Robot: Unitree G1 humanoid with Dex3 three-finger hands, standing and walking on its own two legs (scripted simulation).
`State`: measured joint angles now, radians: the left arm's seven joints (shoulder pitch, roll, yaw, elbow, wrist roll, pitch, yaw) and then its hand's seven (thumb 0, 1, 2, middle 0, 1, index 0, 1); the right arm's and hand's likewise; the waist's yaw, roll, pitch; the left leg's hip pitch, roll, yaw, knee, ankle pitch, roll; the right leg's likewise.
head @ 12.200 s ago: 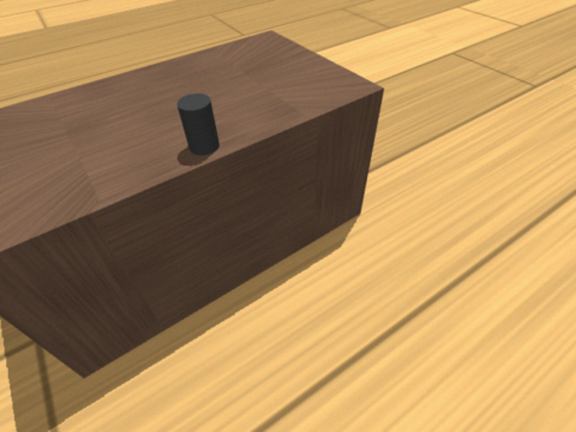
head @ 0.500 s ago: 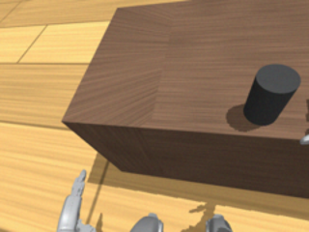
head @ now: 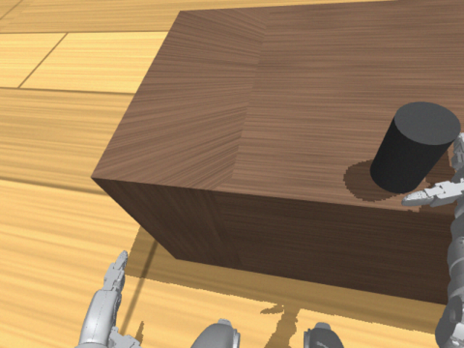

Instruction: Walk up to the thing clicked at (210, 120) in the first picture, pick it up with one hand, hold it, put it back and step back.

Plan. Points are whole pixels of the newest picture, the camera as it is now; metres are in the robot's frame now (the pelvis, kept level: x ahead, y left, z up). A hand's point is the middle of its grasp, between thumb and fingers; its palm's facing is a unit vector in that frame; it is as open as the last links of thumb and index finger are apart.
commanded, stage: rest palm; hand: right
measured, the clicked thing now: (408, 151) +0.47 -0.23 +0.03
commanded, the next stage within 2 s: close in 0.14 s
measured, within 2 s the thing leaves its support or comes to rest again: leaves its support in 1.48 s
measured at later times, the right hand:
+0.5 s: hand (416, 160) +0.45 -0.24 +0.03, palm faces +0.27 +0.96 +0.03, open 15.3 cm
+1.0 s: hand (413, 151) +0.46 -0.23 +0.04, palm faces +0.24 +0.97 +0.03, open 11.9 cm
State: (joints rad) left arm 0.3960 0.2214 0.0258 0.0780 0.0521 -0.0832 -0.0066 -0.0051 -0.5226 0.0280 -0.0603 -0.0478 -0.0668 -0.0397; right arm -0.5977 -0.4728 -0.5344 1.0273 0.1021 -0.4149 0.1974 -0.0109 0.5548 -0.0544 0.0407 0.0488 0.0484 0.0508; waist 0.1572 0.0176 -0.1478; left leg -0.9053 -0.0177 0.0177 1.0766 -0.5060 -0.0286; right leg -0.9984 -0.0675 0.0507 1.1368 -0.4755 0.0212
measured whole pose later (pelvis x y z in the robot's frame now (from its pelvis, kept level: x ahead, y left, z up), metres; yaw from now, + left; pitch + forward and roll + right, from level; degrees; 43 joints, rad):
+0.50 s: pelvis -0.01 +0.00 +0.00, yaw +0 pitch +19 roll +3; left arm 0.40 0.22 0.03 0.01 0.05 -0.03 -0.03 -0.01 -0.54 0.05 -0.06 -0.05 -0.06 -0.05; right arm -0.65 -0.44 -0.51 1.05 0.06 -0.44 0.09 -0.01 0.50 -0.12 0.44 0.28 0.45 0.28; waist 0.18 0.02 -0.14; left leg -0.93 -0.02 0.02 1.10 -0.50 -0.03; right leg -1.02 -0.07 0.05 1.15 -0.47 0.02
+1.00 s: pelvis +0.01 +0.00 +0.00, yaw +0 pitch +20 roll +3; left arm 0.41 0.22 0.04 0.01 0.05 -0.01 -0.04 -0.01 -0.51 0.03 -0.05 -0.04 -0.05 -0.03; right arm -0.62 -0.42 -0.50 0.99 0.07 -0.45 0.10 0.01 0.53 -0.83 0.67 0.81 0.69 0.79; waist 0.17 0.02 -0.15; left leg -0.92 -0.02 0.01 1.08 -0.52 -0.03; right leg -1.00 -0.07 0.04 1.13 -0.49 0.02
